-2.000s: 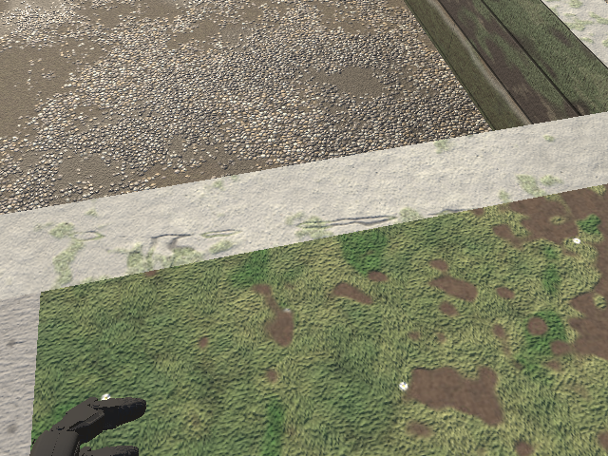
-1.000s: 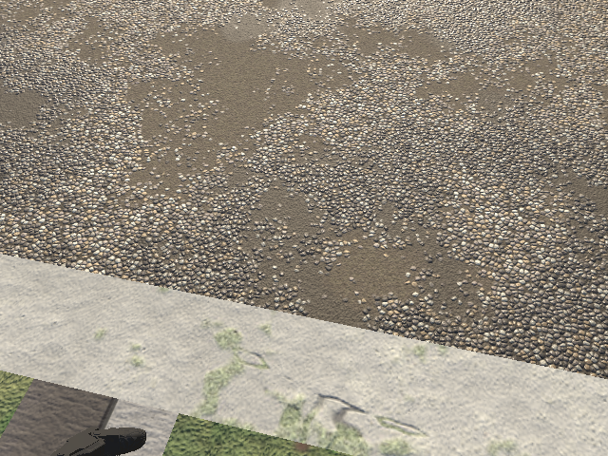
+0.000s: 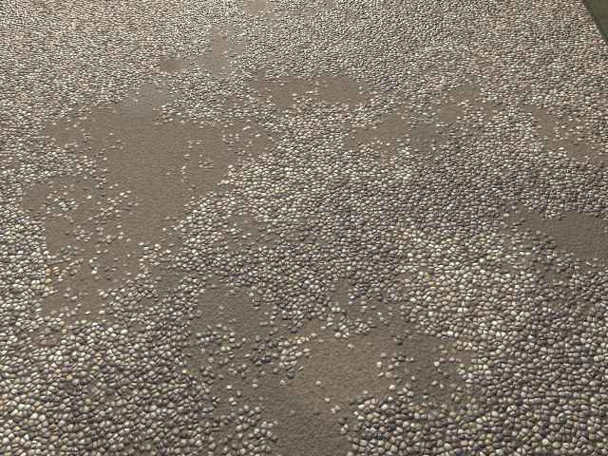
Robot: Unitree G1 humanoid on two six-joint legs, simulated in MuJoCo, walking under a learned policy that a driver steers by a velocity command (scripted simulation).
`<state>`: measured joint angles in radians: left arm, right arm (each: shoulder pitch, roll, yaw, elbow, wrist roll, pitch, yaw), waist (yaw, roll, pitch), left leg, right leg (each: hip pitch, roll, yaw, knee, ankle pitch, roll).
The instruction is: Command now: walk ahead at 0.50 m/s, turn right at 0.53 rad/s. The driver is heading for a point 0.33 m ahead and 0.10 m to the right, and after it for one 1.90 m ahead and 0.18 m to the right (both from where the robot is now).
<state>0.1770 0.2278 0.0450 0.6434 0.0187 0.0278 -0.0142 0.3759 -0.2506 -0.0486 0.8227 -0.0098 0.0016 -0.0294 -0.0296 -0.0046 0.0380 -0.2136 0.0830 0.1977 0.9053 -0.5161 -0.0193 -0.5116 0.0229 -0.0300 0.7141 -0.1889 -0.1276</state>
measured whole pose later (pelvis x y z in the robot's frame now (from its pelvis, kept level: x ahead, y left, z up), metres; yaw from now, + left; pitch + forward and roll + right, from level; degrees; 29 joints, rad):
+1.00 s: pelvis +0.09 -0.05 +0.02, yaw -29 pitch +0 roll +1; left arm 0.08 0.17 -0.02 0.62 0.01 0.08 0.03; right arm 0.17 -0.24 0.00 0.61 0.00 0.04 0.00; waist 0.01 0.00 -0.02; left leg -0.42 -0.03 0.00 0.92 -0.47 -0.03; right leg -0.38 0.06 -0.01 0.63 -0.26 -0.07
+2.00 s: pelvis +0.12 -0.10 +0.00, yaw +4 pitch -1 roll -2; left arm 0.21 0.27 0.01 0.62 0.04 0.06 0.00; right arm 0.13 -0.25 -0.02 0.56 0.00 0.11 0.02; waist -0.02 -0.01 0.02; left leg -0.39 -0.06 -0.05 0.79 -0.37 0.05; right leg -0.31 -0.09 -0.25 0.78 -0.45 0.00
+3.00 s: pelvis +0.16 -0.15 +0.03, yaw +8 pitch -1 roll +0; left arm 0.15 0.19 -0.04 0.62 0.01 0.11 0.00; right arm 0.11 -0.17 0.03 0.70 -0.03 0.08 0.00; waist -0.01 0.00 0.00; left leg -0.21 -0.02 -0.11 0.49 -0.27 -0.03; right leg -0.16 0.09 0.04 0.48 -0.30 -0.08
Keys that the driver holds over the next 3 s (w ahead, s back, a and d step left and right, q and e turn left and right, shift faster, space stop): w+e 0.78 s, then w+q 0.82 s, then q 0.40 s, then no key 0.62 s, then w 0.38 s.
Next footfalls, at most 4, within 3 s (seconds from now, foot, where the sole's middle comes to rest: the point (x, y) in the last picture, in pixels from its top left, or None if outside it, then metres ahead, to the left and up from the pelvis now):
0.44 left None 0.17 0.07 -0.74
0.80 right None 0.13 -0.15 -0.74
1.12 left None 0.18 -0.01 -0.74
1.38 right None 0.16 -0.21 -0.74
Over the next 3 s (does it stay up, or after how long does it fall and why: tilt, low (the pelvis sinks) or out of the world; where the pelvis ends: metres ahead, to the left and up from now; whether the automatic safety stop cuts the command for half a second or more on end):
stays up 0.16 -0.15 0.03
